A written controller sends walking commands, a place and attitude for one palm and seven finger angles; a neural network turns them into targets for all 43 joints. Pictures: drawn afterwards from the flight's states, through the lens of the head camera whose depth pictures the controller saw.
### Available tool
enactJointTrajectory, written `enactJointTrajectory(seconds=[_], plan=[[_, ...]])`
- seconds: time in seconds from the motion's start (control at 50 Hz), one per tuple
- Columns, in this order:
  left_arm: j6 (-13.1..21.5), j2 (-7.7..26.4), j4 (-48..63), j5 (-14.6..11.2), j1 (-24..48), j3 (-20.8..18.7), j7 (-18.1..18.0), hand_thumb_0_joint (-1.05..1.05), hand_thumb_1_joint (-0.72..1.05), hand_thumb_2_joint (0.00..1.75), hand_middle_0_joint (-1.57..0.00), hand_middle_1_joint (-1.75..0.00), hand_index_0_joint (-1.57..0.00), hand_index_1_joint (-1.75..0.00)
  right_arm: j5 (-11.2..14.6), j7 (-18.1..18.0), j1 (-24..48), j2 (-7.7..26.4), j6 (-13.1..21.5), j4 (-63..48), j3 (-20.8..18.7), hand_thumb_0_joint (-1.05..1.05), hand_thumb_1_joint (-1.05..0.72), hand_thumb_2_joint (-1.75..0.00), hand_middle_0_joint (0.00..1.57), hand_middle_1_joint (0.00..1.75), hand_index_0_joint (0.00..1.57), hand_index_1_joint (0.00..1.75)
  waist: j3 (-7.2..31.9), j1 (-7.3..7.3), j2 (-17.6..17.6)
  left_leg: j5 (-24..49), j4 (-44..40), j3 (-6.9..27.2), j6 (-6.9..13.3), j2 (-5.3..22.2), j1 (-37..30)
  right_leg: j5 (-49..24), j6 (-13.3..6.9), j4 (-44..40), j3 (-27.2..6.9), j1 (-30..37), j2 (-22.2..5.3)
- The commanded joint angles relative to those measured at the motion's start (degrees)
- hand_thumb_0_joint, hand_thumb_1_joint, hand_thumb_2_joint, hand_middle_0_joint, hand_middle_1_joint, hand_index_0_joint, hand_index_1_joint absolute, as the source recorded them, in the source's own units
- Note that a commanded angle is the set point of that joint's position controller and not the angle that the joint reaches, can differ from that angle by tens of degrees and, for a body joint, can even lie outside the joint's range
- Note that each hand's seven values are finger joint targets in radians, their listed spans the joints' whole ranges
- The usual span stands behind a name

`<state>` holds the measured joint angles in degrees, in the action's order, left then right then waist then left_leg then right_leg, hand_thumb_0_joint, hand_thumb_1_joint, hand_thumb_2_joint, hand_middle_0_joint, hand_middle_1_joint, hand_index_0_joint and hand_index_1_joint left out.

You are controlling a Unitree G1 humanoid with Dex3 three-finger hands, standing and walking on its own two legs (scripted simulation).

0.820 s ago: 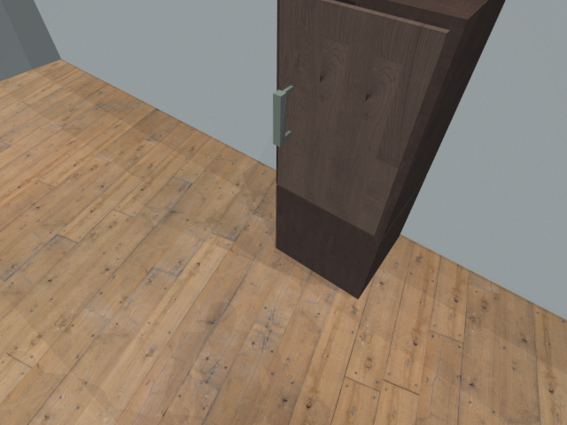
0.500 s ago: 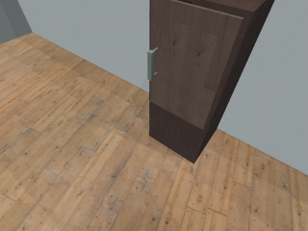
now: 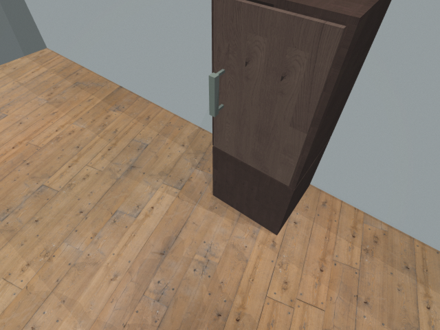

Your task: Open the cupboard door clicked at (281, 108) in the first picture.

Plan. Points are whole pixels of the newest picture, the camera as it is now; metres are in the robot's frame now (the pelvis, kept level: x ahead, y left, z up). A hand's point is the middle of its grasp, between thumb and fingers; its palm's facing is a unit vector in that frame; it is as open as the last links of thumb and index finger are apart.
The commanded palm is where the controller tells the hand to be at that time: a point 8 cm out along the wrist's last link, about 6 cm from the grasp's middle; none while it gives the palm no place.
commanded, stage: look at it before walking up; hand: left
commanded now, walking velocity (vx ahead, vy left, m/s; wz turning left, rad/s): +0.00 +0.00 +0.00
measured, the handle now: (217, 93) +0.85 +0.05 -0.05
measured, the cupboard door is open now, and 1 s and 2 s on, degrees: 0 0 0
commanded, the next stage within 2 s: walk around to get in front in 0.02 s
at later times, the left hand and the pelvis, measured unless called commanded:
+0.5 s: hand out of the picture -0.01 +0.21 -0.21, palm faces +0.21 -0.95 -0.22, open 7.4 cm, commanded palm none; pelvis -0.02 +0.02 -0.03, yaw +11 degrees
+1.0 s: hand out of the picture -0.06 +0.19 -0.16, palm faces +0.45 -0.84 -0.31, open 7.4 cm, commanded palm none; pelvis -0.02 -0.03 -0.01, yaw +30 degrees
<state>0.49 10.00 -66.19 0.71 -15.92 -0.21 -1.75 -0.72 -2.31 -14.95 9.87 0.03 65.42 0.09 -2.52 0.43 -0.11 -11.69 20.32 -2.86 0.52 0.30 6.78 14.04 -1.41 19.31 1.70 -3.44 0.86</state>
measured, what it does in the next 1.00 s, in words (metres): steps on the spot, turning left: right foot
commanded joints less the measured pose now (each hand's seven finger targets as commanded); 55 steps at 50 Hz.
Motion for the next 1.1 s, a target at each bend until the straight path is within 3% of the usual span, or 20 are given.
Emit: enactJointTrajectory(seconds=[0.0, 0.22, 0.28, 0.34, 0.38, 0.4, 0.42, 0.44, 0.48, 0.56, 0.66, 0.72, 0.76, 0.78, 0.8, 0.82, 0.86, 0.9, 1.0, 1.08], plan=[[0.7, 6.6, 1.2, -0.2, -4.1, -1.3, -0.3, 0.0, 0.9, 0.9, -0.2, -0.3, -0.2, -0.3, 0.1, -0.3, -3.5, 6.7, 0.6, -1.6, -1.0, 0.0, -0.9, -0.9, 0.2, 0.3, 0.2, 0.3, -1.9, -0.06, -0.1, 9.5, -2.3, 5.3, 1.1, 5.8, -0.2, -11.4, -1.0, -3.4, -5.6, -3.8, -6.6], [-0.6, 7.3, 3.2, -0.2, -5.0, -2.9, -0.8, 0.0, 0.9, 0.9, -0.2, -0.3, -0.2, -0.3, 0.1, 0.0, -3.4, 5.4, -0.9, -3.4, -1.7, 0.0, -0.9, -0.9, 0.2, 0.3, 0.2, 0.3, -2.1, -0.59, -0.8, 9.9, 4.7, 5.4, 0.6, 3.9, 6.5, -12.2, -1.7, 2.3, -3.2, -3.4, -9.4], [-0.9, 9.3, 5.4, 0.2, -4.3, -4.3, -0.9, 0.0, 0.9, 0.9, -0.2, -0.3, -0.2, -0.3, 0.0, 0.4, -2.8, 5.1, -1.7, -5.6, -2.6, 0.0, -0.9, -0.9, 0.2, 0.3, 0.2, 0.3, -1.4, -0.75, -6.0, 3.0, 14.9, 2.6, -0.4, 1.8, 11.2, -11.3, -5.7, 1.0, -5.9, -3.9, -15.6], [-0.9, 10.4, 8.0, 1.0, -1.7, -5.3, -1.1, 0.0, 0.9, 0.9, -0.2, -0.3, -0.2, -0.3, -0.1, 1.0, -0.1, 4.8, -2.4, -8.3, -3.7, 0.0, -0.9, -0.9, 0.2, 0.3, 0.2, 0.3, -3.5, -0.76, -8.2, -17.1, 27.1, 1.7, -1.3, 3.2, 16.0, -18.1, -11.0, 0.7, -7.4, -6.2, -23.0], [-0.8, 11.5, 9.8, 1.1, 1.4, -5.9, -1.0, 0.0, 0.9, 0.9, -0.2, -0.3, -0.2, -0.3, 0.1, 1.7, -2.0, 4.8, -2.3, -9.1, -3.9, 0.0, -0.9, -0.9, 0.2, 0.3, 0.2, 0.3, -2.8, 1.12, -5.5, -13.1, 18.6, 2.0, -1.5, 4.7, 12.4, -21.6, -8.6, 7.2, -2.8, -7.4, -22.3], [-1.0, 11.3, 10.4, 0.7, 1.7, -6.0, -0.7, 0.0, 0.9, 0.9, -0.2, -0.3, -0.2, -0.3, 0.0, 1.8, -4.4, 5.1, -2.0, -8.6, -3.8, 0.0, -0.9, -0.9, 0.2, 0.3, 0.2, 0.3, -0.8, 1.96, -1.6, -1.7, 11.4, 2.0, -1.0, 4.1, 7.3, -20.3, -5.2, 13.1, 1.2, -9.1, -19.0], [-1.4, 9.4, 11.4, 0.2, 0.5, -5.9, -0.4, 0.0, 0.9, 0.9, -0.2, -0.3, -0.2, -0.3, -0.6, 1.8, -6.9, 8.3, -1.4, -8.7, -4.3, 0.0, -0.9, -0.9, 0.2, 0.3, 0.2, 0.3, 0.7, 2.42, 9.9, 15.9, 3.9, 13.3, 2.7, 9.8, 3.0, -9.0, 0.3, 23.4, 6.6, -15.1, -11.5], [-1.8, 6.9, 13.3, -0.2, 1.5, -5.2, -0.4, 0.0, 0.9, 0.9, -0.2, -0.3, -0.2, -0.3, -1.2, 1.3, -8.2, 12.5, -1.5, -8.9, -5.3, 0.0, -0.9, -0.9, 0.2, 0.3, 0.2, 0.3, 0.0, 2.83, 18.9, 24.6, -2.1, 28.7, 10.1, 20.0, 2.5, 20.8, 3.5, 34.2, 5.9, -22.6, -4.4], [-2.5, 7.5, 14.5, 0.9, 5.9, -5.3, -0.6, 0.0, 0.9, 0.9, -0.2, -0.3, -0.2, -0.3, -1.4, 0.8, -7.5, 12.9, -1.5, -9.2, -5.3, 0.0, -0.9, -0.9, 0.2, 0.3, 0.2, 0.3, -0.9, 2.59, 11.0, 4.9, -5.5, 30.6, 11.3, 19.0, 7.5, 18.4, 2.4, 44.4, -2.0, -25.2, -5.0], [-1.8, 7.8, 15.0, 0.7, 5.8, -5.2, 0.4, 0.0, 0.9, 0.9, -0.2, -0.3, -0.2, -0.3, -1.1, 0.4, -1.8, 12.6, -1.0, -12.0, -5.1, 0.0, -0.9, -0.9, 0.2, 0.3, 0.2, 0.3, 1.0, 0.75, 5.2, 4.2, -4.0, 24.7, 9.5, 13.2, 6.4, 10.4, 3.8, 40.2, -3.0, -25.4, -4.4], [-2.0, 7.6, 17.3, 0.6, 6.3, -4.9, 0.4, 0.0, 0.9, 0.9, -0.2, -0.3, -0.2, -0.3, -1.3, 0.9, -0.7, 14.4, -1.8, -13.5, -6.1, 0.0, -0.9, -0.9, 0.2, 0.3, 0.2, 0.3, 3.7, 1.31, 7.4, 1.9, -3.3, 26.3, 9.2, 11.0, 6.1, 11.4, 4.1, 29.6, -2.0, -21.2, -1.8], [-1.9, 7.9, 17.5, 0.3, 3.3, -5.0, 0.2, 0.0, 0.9, 0.9, -0.2, -0.3, -0.2, -0.3, -1.3, 1.4, 1.7, 14.8, -2.3, -15.2, -6.8, 0.0, -0.9, -0.9, 0.2, 0.3, 0.2, 0.3, 5.1, 0.07, 9.3, 3.2, -1.6, 26.3, 7.8, 8.9, 8.9, 9.5, 3.8, 20.2, -1.2, -14.1, 0.1], [-1.3, 10.4, 16.8, 0.4, -2.0, -5.6, -0.1, 0.0, 0.9, 0.9, -0.2, -0.3, -0.2, -0.3, -0.5, 1.7, 4.5, 13.4, -2.6, -16.8, -6.7, 0.0, -0.9, -0.9, 0.2, 0.3, 0.2, 0.3, 6.1, -2.78, 7.2, -0.8, 3.5, 24.2, 4.6, 4.8, 16.8, 2.1, 3.3, 5.5, -2.2, -1.8, -0.9], [-0.8, 14.3, 17.1, 1.1, -3.3, -6.5, -0.5, 0.0, 0.9, 0.9, -0.2, -0.3, -0.2, -0.3, 0.1, 2.1, 3.9, 9.9, -2.7, -17.5, -6.6, 0.0, -0.9, -0.9, 0.2, 0.3, 0.2, 0.3, 5.9, -3.17, -4.4, -10.9, 14.1, 17.7, 0.4, -1.4, 26.2, 8.5, -0.2, -4.5, -13.9, 4.5, -12.0], [-0.7, 17.9, 18.3, 1.6, -0.6, -7.0, -0.7, 0.0, 0.9, 0.9, -0.2, -0.3, -0.2, -0.3, -0.2, 2.3, 4.4, 8.1, -2.4, -18.7, -6.5, 0.0, -0.9, -0.9, 0.2, 0.3, 0.2, 0.3, 2.1, -2.98, -15.4, -20.4, 31.5, 7.0, -3.0, -7.0, 30.9, 7.4, -7.2, -8.8, -28.1, -1.4, -27.2], [-0.7, 17.1, 19.5, 1.2, 3.2, -6.2, -0.7, 0.0, 0.9, 0.9, -0.2, -0.3, -0.2, -0.3, -1.0, 2.8, 4.0, 10.4, -2.8, -18.9, -7.0, 0.0, -0.9, -0.9, 0.2, 0.3, 0.2, 0.3, 0.4, -0.83, -8.5, -20.7, 43.0, 8.7, -2.2, -2.8, 27.9, 5.1, -9.6, -6.8, -23.8, -9.9, -28.1], [-0.3, 13.2, 20.5, 1.0, 8.2, -5.7, -1.0, 0.0, 0.9, 0.9, -0.2, -0.3, -0.2, -0.3, -0.7, 3.3, 3.0, 9.4, -3.6, -17.9, -6.9, 0.0, -0.9, -0.9, 0.2, 0.3, 0.2, 0.3, 0.4, 2.14, -9.5, -15.5, 50.7, 7.6, -2.7, 0.0, 27.6, -4.5, -8.2, -2.4, -15.6, -10.9, -22.2], [0.1, 12.4, 20.6, 1.2, 7.7, -5.3, -0.8, 0.0, 0.9, 0.9, -0.2, -0.3, -0.2, -0.3, -0.4, 3.9, 4.8, 8.6, -3.3, -18.5, -6.0, 0.0, -0.9, -0.9, 0.2, 0.3, 0.2, 0.3, -0.5, 1.92, -10.1, -14.3, 44.9, 4.2, -3.9, 1.2, 25.5, -21.5, -7.0, 2.1, -6.1, -8.4, -19.2], [-0.3, 16.0, 18.3, 1.4, -0.5, -6.5, -0.6, 0.0, 0.9, 0.9, -0.2, -0.3, -0.2, -0.3, 0.1, 4.2, 10.1, 7.1, -3.1, -20.2, -4.8, 0.0, -0.9, -0.9, 0.2, 0.3, 0.2, 0.3, 2.1, -2.44, -11.6, -15.2, 28.0, -1.5, -3.5, -0.1, 19.5, -32.9, -5.7, 7.0, -1.9, -0.5, -19.9], [-0.8, 15.8, 18.2, 0.8, -0.6, -6.8, -0.2, 0.0, 0.9, 0.9, -0.2, -0.3, -0.2, -0.3, 0.0, 3.9, 5.1, 9.5, -2.2, -19.0, -5.0, 0.0, -0.9, -0.9, 0.2, 0.3, 0.2, 0.3, 5.2, 0.23, -9.4, -3.8, 8.1, -2.0, -2.0, -0.7, 5.9, -29.3, -1.0, 16.6, 2.5, -4.4, -18.7]])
